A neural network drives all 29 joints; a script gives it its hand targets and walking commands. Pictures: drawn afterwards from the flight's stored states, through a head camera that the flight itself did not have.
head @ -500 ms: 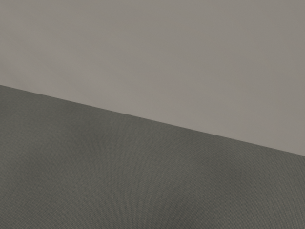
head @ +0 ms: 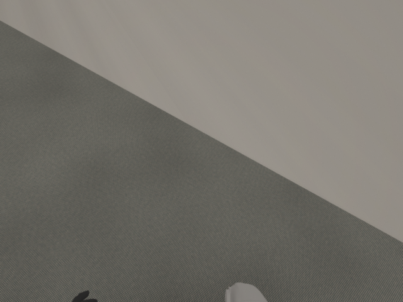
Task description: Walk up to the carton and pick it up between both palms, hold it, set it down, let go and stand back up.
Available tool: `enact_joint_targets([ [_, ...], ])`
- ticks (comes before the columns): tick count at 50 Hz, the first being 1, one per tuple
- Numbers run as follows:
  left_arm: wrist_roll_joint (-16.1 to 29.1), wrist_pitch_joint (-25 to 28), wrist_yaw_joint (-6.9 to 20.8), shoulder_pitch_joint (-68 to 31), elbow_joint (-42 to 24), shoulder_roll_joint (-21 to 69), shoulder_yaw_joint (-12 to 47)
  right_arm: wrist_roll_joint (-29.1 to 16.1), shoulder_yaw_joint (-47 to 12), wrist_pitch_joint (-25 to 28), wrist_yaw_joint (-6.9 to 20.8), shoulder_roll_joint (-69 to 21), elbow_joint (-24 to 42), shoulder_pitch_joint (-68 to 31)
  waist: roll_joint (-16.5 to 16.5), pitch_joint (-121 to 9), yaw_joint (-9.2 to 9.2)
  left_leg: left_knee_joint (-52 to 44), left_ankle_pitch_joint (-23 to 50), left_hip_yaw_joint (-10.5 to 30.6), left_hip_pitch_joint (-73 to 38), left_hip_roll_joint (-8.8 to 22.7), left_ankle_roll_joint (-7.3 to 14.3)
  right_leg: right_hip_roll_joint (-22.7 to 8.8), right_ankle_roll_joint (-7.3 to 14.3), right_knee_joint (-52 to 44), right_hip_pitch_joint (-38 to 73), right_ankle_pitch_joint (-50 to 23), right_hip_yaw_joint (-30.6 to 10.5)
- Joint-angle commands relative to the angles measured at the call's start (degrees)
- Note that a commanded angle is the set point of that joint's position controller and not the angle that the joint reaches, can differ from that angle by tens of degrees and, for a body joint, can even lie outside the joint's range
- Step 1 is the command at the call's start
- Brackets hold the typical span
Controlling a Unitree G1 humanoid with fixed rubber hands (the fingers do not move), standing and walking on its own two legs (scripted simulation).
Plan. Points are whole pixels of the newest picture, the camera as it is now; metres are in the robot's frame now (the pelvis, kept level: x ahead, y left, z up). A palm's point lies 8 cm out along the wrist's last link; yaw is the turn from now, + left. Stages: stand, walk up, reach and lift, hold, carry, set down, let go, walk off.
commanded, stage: walk up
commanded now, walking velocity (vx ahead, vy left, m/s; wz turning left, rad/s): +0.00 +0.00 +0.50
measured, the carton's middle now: out of the picture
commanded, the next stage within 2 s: none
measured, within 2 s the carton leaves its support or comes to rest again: neither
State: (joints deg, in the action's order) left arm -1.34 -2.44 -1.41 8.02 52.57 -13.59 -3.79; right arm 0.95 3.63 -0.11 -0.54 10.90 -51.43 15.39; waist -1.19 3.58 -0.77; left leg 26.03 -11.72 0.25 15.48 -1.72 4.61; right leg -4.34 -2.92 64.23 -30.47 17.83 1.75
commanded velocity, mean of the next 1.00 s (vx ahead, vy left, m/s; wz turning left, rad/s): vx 0.00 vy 0.00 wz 0.50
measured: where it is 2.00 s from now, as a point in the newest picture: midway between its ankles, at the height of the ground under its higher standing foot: outside the picture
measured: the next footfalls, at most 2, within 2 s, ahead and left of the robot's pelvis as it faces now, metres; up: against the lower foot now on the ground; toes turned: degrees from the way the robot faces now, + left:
right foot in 0.36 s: +0.03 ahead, -0.15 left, +0.00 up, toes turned +9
left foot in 0.88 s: -0.07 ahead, +0.05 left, +0.00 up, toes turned +35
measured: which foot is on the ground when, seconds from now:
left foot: down 0.00-0.36, up 0.38-0.86, down 0.88-1.00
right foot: up 0.00-0.34, down 0.36-0.88, up 0.90-1.00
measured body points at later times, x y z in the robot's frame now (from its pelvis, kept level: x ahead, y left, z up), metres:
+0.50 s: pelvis -0.01 -0.07 +0.00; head +0.02 -0.10 +0.45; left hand +0.02 +0.21 -0.11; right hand +0.11 -0.32 -0.16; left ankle -0.05 +0.07 -0.67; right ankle -0.01 -0.16 -0.74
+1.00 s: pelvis -0.04 -0.04 -0.01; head -0.02 +0.00 +0.44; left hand -0.16 +0.20 -0.16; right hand +0.20 -0.20 -0.13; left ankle -0.10 +0.03 -0.74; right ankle +0.00 -0.17 -0.68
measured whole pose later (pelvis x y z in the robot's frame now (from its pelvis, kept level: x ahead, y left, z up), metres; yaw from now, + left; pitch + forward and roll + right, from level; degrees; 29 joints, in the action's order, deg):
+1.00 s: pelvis -0.04 -0.04 -0.01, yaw +31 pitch +0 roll +0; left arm -0.8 -1.9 -0.9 16.8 53.3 -15.6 -3.5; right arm 1.0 4.4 -1.2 0.0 12.3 -50.6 8.0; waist -2.5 4.5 2.0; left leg 30.1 -17.6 -4.1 12.2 0.1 1.4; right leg -6.4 -2.8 58.7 -23.6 27.4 6.2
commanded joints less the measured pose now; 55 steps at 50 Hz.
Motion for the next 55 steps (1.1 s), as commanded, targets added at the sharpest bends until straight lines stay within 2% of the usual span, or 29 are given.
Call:
enact_joint_targets([
  [1,0.33,-0.13,-0.26,0.53,-2.91,-2.93,-0.61,0.11,1.98,0.81,-0.43,9.41,2.28,4.35,8.89,-5.33,-0.35,-8.31,17.77,15.66,-9.31,13.56,4.28,0.07,-1.21,-4.41,-3.74,-0.46,-1.91],
  [10,1.24,0.72,-0.92,-2.69,-5.00,-2.66,-0.28,0.91,2.96,-0.37,-0.30,11.59,3.16,4.47,9.76,-5.48,-1.91,-7.50,12.47,22.34,-6.15,13.33,6.94,3.53,-0.86,-17.64,4.21,6.51,-2.40],
  [14,1.95,1.45,-1.18,0.40,-5.07,-2.58,-0.14,0.86,3.35,-0.97,0.01,11.99,3.79,1.30,10.11,-6.59,-0.60,-5.82,16.78,24.71,-2.45,12.28,5.04,5.21,0.05,-27.11,12.94,5.64,-2.24],
  [16,2.07,2.13,-1.45,5.65,-3.82,-2.39,-0.13,0.11,3.50,-1.39,0.03,11.91,4.28,-1.70,8.44,-7.14,2.64,-2.66,14.09,23.65,0.74,9.16,1.47,5.18,0.18,-41.16,21.85,-3.33,-1.08],
  [17,1.65,2.61,-1.78,7.83,-3.15,-4.71,-0.79,-0.52,3.22,-1.40,-0.16,10.40,4.51,-1.63,5.24,-8.00,2.97,0.81,6.39,20.96,5.59,5.90,-1.66,1.05,0.36,-46.83,28.87,-6.91,-3.00],
  [18,0.51,2.78,-2.06,8.11,-3.45,-9.86,-1.83,-1.08,2.45,-1.45,-0.36,6.21,4.88,0.50,-7.58,-7.71,1.93,12.07,-10.29,12.43,15.67,-0.64,-4.74,-12.11,3.07,-51.76,35.13,-2.31,-15.26],
  [19,2.02,2.41,-1.58,3.60,-4.91,-12.17,-1.53,0.36,1.88,-1.45,-0.66,5.14,3.60,2.48,-12.22,-8.08,-0.14,25.76,-22.16,7.23,20.15,-4.49,-6.15,-22.12,7.96,-50.74,29.82,-3.95,-23.96],
  [20,1.27,2.57,-1.44,2.60,-4.87,-12.94,-2.29,1.50,2.94,-1.65,-0.76,9.25,4.70,0.44,-14.25,-6.15,1.00,33.69,-22.54,6.00,19.61,-0.36,-5.97,-25.77,13.63,-51.78,21.48,-3.01,-26.06],
  [21,0.84,3.02,-1.17,2.54,-4.62,-9.02,-0.64,1.45,2.71,-1.67,-0.27,9.62,3.18,-1.72,-5.60,-2.49,1.09,35.62,-18.04,8.20,16.75,-0.19,-5.53,-20.20,12.72,-53.48,15.84,-3.42,-20.56],
  [22,1.11,3.40,-1.15,0.96,-5.45,-5.04,0.83,1.15,3.24,-2.11,0.36,9.68,2.39,-1.26,-3.45,0.75,-0.46,37.71,-14.22,7.25,17.22,-0.48,-6.06,-14.54,8.91,-52.30,16.11,-6.93,-11.91],
  [24,0.44,4.26,-1.41,-0.01,-5.65,-5.97,0.43,1.04,3.10,-2.81,1.23,8.65,0.87,1.37,-5.93,-0.11,-1.30,41.85,-10.59,5.03,17.26,-0.07,-7.07,-11.91,7.72,-49.16,19.39,-21.85,-6.67],
  [25,0.95,4.62,-1.20,2.01,-4.85,-5.33,0.61,0.90,2.93,-3.08,1.45,7.52,1.01,2.34,-3.94,-1.17,-1.25,42.36,-8.86,3.65,16.69,0.04,-7.62,-10.59,7.55,-49.01,20.37,-22.13,-5.48],
  [28,0.68,4.81,-0.78,3.79,-4.44,-6.97,0.52,0.48,2.46,-3.70,1.96,7.36,1.31,0.54,-8.81,-1.08,-1.10,40.14,-6.35,1.48,16.52,0.60,-8.41,-10.03,7.24,-46.30,23.25,-31.75,0.54],
  [30,0.36,5.01,-0.75,7.83,-2.64,-6.58,0.38,0.70,2.47,-4.03,2.24,7.89,2.65,-3.66,-10.92,-1.32,1.35,36.32,-8.53,-0.24,16.29,1.71,-8.92,-9.52,7.50,-45.87,26.52,-32.53,0.48],
  [32,-0.35,4.84,-0.65,11.63,-1.72,-7.91,-0.40,0.15,1.73,-4.32,2.63,6.00,2.94,-4.72,-13.59,-4.14,3.20,31.17,-10.81,-1.83,14.51,2.76,-8.75,-12.42,9.09,-44.69,28.59,-35.00,0.05],
  [34,-0.61,4.67,-0.58,10.78,-2.12,-9.41,-0.37,-0.02,2.03,-4.42,2.67,6.34,3.36,-8.05,-10.17,-3.62,2.82,27.63,-12.71,-3.35,13.78,2.58,-9.10,-13.65,11.64,-43.56,29.12,-36.28,-0.76],
  [37,-0.79,4.19,-0.42,12.05,-1.16,-8.36,-0.48,0.10,1.47,-4.16,2.95,4.92,4.53,-9.54,-8.02,-2.63,2.98,19.06,-12.95,-5.09,9.21,3.00,-7.39,-14.37,11.33,-41.46,27.05,-33.97,2.42],
  [38,-0.48,3.89,-0.35,13.97,-0.72,-9.27,-0.92,0.11,1.35,-4.07,2.92,4.68,4.66,-10.18,-12.12,-2.36,4.07,16.06,-14.22,-5.70,9.35,3.17,-7.45,-15.24,11.13,-41.06,27.48,-34.00,2.57],
  [39,-1.22,3.73,-0.27,12.07,-0.57,-10.30,-1.50,0.05,1.22,-3.73,2.96,4.13,4.70,-8.39,-13.05,-4.29,2.46,13.07,-14.44,-4.75,6.93,4.33,-6.89,-17.14,11.50,-40.08,27.90,-32.94,2.06],
  [41,-0.49,3.31,-0.13,12.67,-0.55,-10.68,-1.71,0.49,1.71,-2.62,2.40,5.22,4.25,-6.81,-10.91,-8.38,2.05,5.21,-11.40,-5.88,0.84,2.89,-5.96,-15.89,10.37,-34.43,27.81,-33.55,4.57],
  [42,-0.47,3.06,-0.04,11.86,-0.60,-10.36,-1.76,0.69,2.47,-1.90,2.19,6.89,3.93,-4.72,-6.24,-8.87,0.68,-0.77,-2.99,-5.36,-5.71,3.99,-5.67,-15.42,8.04,-30.93,21.90,-28.22,6.19],
  [43,-0.43,2.88,0.12,12.58,-0.28,-8.49,-1.07,1.14,3.49,-1.20,1.61,9.78,2.78,-1.39,3.01,-10.13,-0.89,-4.61,6.17,-1.95,-15.65,7.79,-5.02,-13.53,5.73,-25.00,12.69,-16.18,7.83],
  [44,0.61,2.47,0.50,12.13,-2.49,-5.29,-0.19,1.48,4.02,-0.47,1.19,14.34,2.78,0.65,16.10,-9.12,-1.56,-7.88,19.77,14.48,-23.50,21.25,-1.42,-6.25,1.52,-12.15,-1.30,12.68,10.70],
  [45,0.07,1.60,0.08,8.44,-4.63,-3.97,0.50,0.98,4.40,-0.42,0.78,17.42,1.86,3.27,15.31,-7.30,-2.85,-7.75,29.54,20.96,-18.57,28.74,5.49,-3.21,-0.16,-5.10,-3.47,18.84,5.87],
  [46,0.59,0.99,-0.20,4.90,-5.73,-5.03,0.26,-0.02,4.55,-0.64,0.43,16.61,0.31,4.43,14.68,-5.55,-4.61,-8.84,25.69,20.06,-13.23,27.23,9.26,-3.25,0.09,-1.30,-3.23,17.75,1.60],
  [48,0.78,1.09,0.57,5.29,-3.95,-6.45,-0.56,-0.44,2.77,-0.72,-0.24,11.08,2.34,-2.24,8.22,-1.30,-1.15,-9.37,22.79,9.46,-9.63,19.21,5.69,-3.62,-0.30,-0.26,-2.88,8.16,-1.36],
  [49,0.91,1.26,1.06,7.68,-2.99,-6.18,-0.69,-0.19,2.62,-0.66,-0.88,10.63,2.77,-5.81,7.82,-2.24,0.74,-8.43,23.99,7.52,-9.88,16.91,5.05,-3.63,-0.76,-1.18,-2.10,5.34,-1.28],
  [51,0.69,1.43,1.05,7.91,-4.13,-6.31,-1.02,-0.02,2.25,0.09,-0.54,10.67,3.42,-5.06,10.87,-4.46,0.99,-7.39,28.05,9.17,-7.74,16.68,5.38,-2.28,-1.27,-1.93,-0.21,3.81,-1.39],
  [55,0.17,0.68,0.83,5.98,-5.41,-5.72,-1.03,0.26,2.38,0.67,-0.45,11.91,2.26,-1.99,8.57,-4.34,0.31,-7.91,20.43,11.57,-7.66,14.67,4.91,-0.79,-1.99,-6.09,0.32,2.20,-1.67],
])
